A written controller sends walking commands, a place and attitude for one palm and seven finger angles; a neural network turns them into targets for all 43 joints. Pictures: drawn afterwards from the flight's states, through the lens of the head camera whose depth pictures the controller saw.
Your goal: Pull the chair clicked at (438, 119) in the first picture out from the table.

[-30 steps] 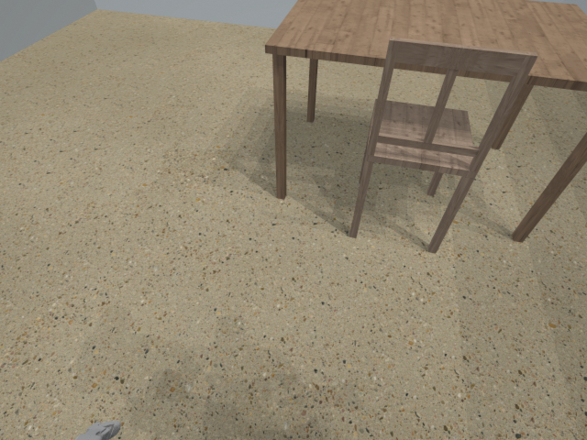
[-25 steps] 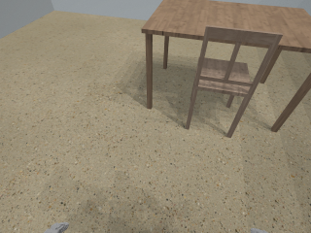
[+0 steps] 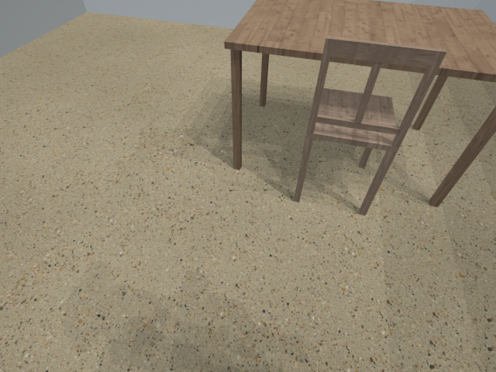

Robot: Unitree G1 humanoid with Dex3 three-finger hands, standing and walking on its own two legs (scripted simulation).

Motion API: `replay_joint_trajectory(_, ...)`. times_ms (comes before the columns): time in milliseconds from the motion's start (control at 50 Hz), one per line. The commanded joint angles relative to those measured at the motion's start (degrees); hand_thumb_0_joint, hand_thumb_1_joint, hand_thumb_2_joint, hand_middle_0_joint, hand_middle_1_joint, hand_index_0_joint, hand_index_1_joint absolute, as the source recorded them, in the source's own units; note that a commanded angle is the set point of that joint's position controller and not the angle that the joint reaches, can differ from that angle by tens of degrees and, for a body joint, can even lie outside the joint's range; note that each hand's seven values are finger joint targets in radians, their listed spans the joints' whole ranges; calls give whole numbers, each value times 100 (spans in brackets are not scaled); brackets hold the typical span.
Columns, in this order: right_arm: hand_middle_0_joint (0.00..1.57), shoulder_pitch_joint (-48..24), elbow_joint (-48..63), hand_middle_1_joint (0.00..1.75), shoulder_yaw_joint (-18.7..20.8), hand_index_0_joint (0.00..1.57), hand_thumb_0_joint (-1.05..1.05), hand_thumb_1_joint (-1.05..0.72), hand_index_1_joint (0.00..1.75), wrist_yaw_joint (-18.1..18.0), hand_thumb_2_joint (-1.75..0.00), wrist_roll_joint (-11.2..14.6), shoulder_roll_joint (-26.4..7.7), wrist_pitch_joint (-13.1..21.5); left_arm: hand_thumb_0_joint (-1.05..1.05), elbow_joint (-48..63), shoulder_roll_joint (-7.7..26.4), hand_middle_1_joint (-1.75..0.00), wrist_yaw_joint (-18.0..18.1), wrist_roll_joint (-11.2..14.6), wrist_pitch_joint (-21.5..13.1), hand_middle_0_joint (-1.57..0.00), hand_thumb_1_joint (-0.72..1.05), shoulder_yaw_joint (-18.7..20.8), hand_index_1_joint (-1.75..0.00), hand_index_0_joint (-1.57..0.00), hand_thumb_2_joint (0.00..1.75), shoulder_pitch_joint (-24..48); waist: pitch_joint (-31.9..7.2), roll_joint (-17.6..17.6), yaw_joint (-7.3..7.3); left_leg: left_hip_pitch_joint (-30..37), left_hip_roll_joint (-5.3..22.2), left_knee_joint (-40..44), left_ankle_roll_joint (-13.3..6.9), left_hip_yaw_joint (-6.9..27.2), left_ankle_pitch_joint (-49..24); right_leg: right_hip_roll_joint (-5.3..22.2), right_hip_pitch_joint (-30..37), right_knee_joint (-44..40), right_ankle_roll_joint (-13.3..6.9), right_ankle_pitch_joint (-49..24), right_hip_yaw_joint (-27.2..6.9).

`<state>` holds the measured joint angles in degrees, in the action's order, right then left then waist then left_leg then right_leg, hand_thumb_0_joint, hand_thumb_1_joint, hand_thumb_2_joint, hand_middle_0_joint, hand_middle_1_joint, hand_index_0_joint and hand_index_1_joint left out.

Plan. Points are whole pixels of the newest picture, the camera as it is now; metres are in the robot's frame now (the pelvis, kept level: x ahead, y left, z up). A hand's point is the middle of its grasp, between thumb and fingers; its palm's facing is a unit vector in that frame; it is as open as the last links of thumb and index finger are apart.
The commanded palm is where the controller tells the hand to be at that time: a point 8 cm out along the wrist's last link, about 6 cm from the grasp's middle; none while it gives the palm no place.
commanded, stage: stand and wait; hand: left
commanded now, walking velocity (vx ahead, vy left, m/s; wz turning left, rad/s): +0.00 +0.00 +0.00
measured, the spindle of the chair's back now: (367, 93) +1.08 -0.39 -0.10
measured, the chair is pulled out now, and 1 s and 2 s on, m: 0.00 0.00 0.00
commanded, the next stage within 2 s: look at it before walking up in 0.24 s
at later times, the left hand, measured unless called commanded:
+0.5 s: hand out of the picture +0.07 +0.24 -0.15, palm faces -0.04 -0.94 -0.34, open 7.4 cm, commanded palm none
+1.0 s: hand out of the picture +0.08 +0.24 -0.15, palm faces -0.04 -0.94 -0.34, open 7.4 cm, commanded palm none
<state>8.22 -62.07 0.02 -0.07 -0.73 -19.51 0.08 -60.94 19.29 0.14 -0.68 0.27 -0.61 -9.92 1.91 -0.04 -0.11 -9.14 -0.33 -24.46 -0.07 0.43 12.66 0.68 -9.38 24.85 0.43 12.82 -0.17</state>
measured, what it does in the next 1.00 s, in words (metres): stands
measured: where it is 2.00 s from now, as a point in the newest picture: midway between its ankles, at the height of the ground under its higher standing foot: outside the picture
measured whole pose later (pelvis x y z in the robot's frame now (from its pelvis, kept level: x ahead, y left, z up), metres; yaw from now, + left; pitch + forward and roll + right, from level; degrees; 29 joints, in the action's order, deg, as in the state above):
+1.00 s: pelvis +0.01 -0.01 +0.00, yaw -1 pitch -2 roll +0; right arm 6.5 -63.6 -0.1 -0.2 -0.6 -19.4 0.7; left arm -62.2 19.2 0.0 -0.8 -0.3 -0.5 -7.9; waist 2.0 0.2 0.2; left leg -7.8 0.5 -21.1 0.7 0.2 11.6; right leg -0.1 -8.5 22.1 -0.2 11.9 -0.4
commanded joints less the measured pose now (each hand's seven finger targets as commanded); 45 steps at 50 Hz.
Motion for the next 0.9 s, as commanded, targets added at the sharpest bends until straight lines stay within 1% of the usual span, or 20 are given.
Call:
replay_joint_trajectory(0,20,-402,373,30,212,20,0,-90,30,-53,-90,23,-1141,176,0,390,1166,-30,57,14,-149,-20,90,260,-30,-20,90,378,-202,57,14,-149,637,598,-182,599,-331,590,-33,-530,-205,-169,-562)
replay_joint_trajectory(20,20,-377,350,30,204,20,0,-90,30,-52,-90,23,-1140,174,0,370,1170,-30,55,14,-147,-20,90,258,-30,-20,90,373,-187,16,20,-191,633,631,-185,622,-242,575,-26,-553,-204,-72,-588)
replay_joint_trajectory(40,20,-375,334,30,208,20,0,-90,30,-52,-90,19,-1145,176,0,348,1153,-30,54,14,-142,-20,90,259,-30,-20,90,354,-164,59,27,-199,635,671,-187,630,-147,578,-48,-578,-204,15,-600)
replay_joint_trajectory(80,20,-347,320,30,207,20,0,-90,30,-53,-90,26,-1162,179,0,325,1167,-30,49,10,-142,-20,90,265,-30,-20,90,332,-175,43,26,-169,632,680,-186,644,-126,565,-84,-591,-211,51,-618)
replay_joint_trajectory(140,20,-301,275,30,204,20,0,-90,30,-46,-90,21,-1149,175,0,302,1167,-30,50,3,-145,-20,90,263,-30,-20,90,374,-89,-76,12,-258,619,714,-174,647,1,580,-113,-657,-205,204,-655)
replay_joint_trajectory(180,20,-292,267,30,212,20,0,-90,30,-42,-90,24,-1151,174,0,297,1172,-30,49,2,-150,-20,90,265,-30,-20,90,342,-113,-48,31,-216,621,697,-175,635,-2,586,-156,-677,-215,252,-657)
replay_joint_trajectory(220,20,-269,241,30,209,20,0,-90,30,-41,-90,15,-1136,175,0,287,1173,-30,48,1,-149,-20,90,264,-30,-20,90,375,-105,-98,9,-234,616,699,-163,623,-15,589,-158,-682,-211,247,-670)
replay_joint_trajectory(240,20,-264,237,30,210,20,0,-90,30,-41,-90,16,-1145,178,0,288,1162,-30,47,3,-150,-20,90,263,-30,-20,90,379,-110,-65,9,-223,621,719,-163,642,-12,585,-158,-676,-210,245,-674)
replay_joint_trajectory(280,20,-276,235,30,217,20,0,-90,30,-40,-90,23,-1149,183,0,286,1163,-30,49,1,-160,-20,90,267,-30,-20,90,340,-179,-70,28,-171,624,676,-167,634,-95,590,-157,-684,-219,188,-685)
replay_joint_trajectory(300,20,-248,235,30,215,20,0,-90,30,-40,-90,23,-1130,188,0,293,1171,-30,52,1,-165,-20,90,270,-30,-20,90,366,-219,-132,7,-163,633,669,-163,629,-173,603,-102,-684,-218,130,-675)
replay_joint_trajectory(320,20,-262,223,30,214,20,0,-90,30,-41,-90,18,-1139,192,0,281,1155,-30,49,4,-168,-20,90,268,-30,-20,90,370,-242,-102,16,-130,636,661,-157,610,-219,604,-109,-676,-217,76,-676)
replay_joint_trajectory(340,20,-261,212,30,211,20,0,-90,30,-43,-90,20,-1135,191,0,274,1162,-30,52,2,-168,-20,90,269,-30,-20,90,393,-208,-138,7,-141,638,670,-153,621,-252,601,-109,-673,-213,38,-669)
replay_joint_trajectory(420,20,-270,198,30,209,20,0,-90,30,-44,-90,19,-1121,187,0,266,1162,-30,52,4,-171,-20,90,267,-30,-20,90,389,-185,-46,14,-141,642,666,-143,606,-304,599,-103,-681,-218,-33,-673)
replay_joint_trajectory(480,20,-271,213,30,217,20,0,-90,30,-47,-90,32,-1133,194,0,263,1174,-30,53,3,-185,-20,90,269,-30,-20,90,355,-299,-73,19,-36,655,625,-145,587,-473,606,-56,-663,-225,-239,-672)
replay_joint_trajectory(540,20,-290,198,30,210,20,0,-90,30,-49,-90,26,-1125,193,0,259,1169,-30,55,7,-186,-20,90,262,-30,-20,90,387,-288,-68,6,-23,666,650,-135,581,-523,616,-18,-662,-221,-328,-655)
replay_joint_trajectory(600,20,-306,193,30,207,20,0,-90,30,-54,-90,30,-1130,201,0,251,1171,-30,56,8,-189,-20,90,263,-30,-20,90,376,-364,-11,13,41,681,637,-139,584,-643,609,41,-627,-218,-487,-631)
replay_joint_trajectory(700,20,-349,192,30,207,20,0,-90,30,-57,-90,28,-1119,187,0,231,1170,-30,50,4,-183,-20,90,263,-30,-20,90,398,-248,-45,20,20,676,664,-130,565,-579,614,-4,-686,-215,-439,-633)
replay_joint_trajectory(820,20,-366,198,30,200,20,0,-90,30,-61,-90,31,-1136,198,0,232,1181,-30,53,6,-193,-20,90,264,-30,-20,90,397,-388,6,24,130,694,645,-127,548,-821,622,131,-644,-212,-751,-614)
replay_joint_trajectory(840,20,-384,200,30,202,20,0,-90,30,-62,-90,30,-1130,201,0,233,1178,-30,54,7,-199,-20,90,269,-30,-20,90,389,-408,-28,22,152,697,632,-126,538,-903,633,150,-635,-216,-862,-606)
replay_joint_trajectory(880,20,-384,210,30,199,20,0,-90,30,-65,-90,36,-1152,191,0,235,1183,-30,51,7,-193,-20,90,265,-30,-20,90,406,-368,-60,17,170,702,651,-126,554,-899,612,109,-636,-217,-854,-596)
